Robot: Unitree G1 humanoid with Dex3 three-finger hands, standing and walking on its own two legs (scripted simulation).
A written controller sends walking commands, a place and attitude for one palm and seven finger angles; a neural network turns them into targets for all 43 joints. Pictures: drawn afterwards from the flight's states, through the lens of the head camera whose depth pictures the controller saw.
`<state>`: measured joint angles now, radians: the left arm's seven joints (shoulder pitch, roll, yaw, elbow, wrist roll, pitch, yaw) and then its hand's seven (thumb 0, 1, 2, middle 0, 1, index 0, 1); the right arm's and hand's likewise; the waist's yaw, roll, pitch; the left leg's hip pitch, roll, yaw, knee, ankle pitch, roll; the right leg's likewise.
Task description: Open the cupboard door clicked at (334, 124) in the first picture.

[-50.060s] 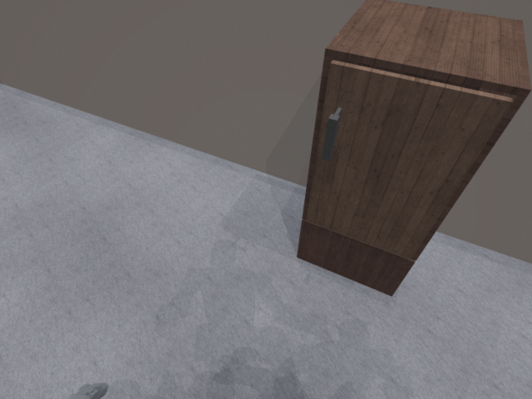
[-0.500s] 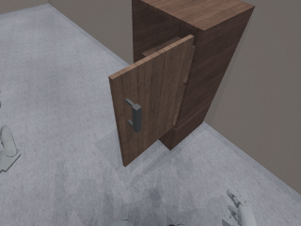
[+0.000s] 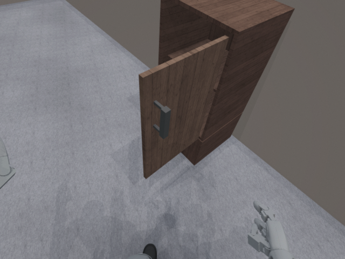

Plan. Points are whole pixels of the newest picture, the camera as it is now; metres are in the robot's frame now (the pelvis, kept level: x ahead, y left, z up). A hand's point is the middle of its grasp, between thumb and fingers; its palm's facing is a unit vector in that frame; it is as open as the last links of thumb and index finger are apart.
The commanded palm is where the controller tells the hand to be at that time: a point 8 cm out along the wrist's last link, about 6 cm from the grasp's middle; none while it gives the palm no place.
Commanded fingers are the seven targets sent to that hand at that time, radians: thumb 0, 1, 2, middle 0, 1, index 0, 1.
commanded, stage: stop stepping back and stand still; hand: left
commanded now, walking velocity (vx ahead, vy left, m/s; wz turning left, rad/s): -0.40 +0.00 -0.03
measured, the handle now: (160, 119) +0.52 +0.08 -0.04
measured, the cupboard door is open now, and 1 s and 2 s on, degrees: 92 92 92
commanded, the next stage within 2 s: let the arm hang, fingers relaxed in 0.90 s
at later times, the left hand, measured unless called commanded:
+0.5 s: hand (4, 223) +0.14 +0.25 +0.16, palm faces +0.27 -0.82 -0.50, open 7.4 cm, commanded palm +0.09 +0.30 +0.18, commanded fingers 0.00 0.90 0.90 -0.20 -0.30 -0.20 -0.30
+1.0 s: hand (0, 225) +0.13 +0.25 +0.16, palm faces +0.36 -0.81 -0.46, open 7.4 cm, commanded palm none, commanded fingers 0.00 0.90 0.90 -0.20 -0.30 -0.20 -0.30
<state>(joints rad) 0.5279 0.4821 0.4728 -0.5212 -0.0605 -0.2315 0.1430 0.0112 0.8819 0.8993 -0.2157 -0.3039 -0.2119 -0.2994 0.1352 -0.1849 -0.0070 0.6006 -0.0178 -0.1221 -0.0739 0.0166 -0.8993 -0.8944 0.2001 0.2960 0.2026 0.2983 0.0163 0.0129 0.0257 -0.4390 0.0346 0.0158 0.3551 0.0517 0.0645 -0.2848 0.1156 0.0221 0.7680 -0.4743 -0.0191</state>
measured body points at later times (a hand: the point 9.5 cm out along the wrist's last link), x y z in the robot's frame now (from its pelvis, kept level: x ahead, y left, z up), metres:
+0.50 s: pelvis -0.08 +0.01 +0.01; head -0.08 +0.04 +0.46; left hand +0.12 +0.29 +0.19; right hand +0.03 -0.23 -0.07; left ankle +0.04 +0.07 -0.73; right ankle -0.11 -0.07 -0.73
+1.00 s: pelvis -0.08 +0.01 +0.00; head -0.08 +0.01 +0.45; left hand +0.11 +0.30 +0.19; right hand +0.05 -0.22 -0.10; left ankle -0.04 +0.13 -0.74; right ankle -0.11 -0.07 -0.74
